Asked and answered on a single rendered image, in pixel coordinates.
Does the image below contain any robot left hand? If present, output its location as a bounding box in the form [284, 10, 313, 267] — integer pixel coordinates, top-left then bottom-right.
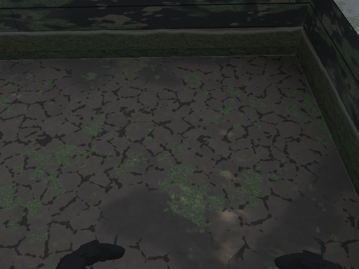
[56, 240, 125, 269]

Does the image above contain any robot right hand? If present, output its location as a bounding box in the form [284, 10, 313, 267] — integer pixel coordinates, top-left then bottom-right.
[274, 250, 346, 269]

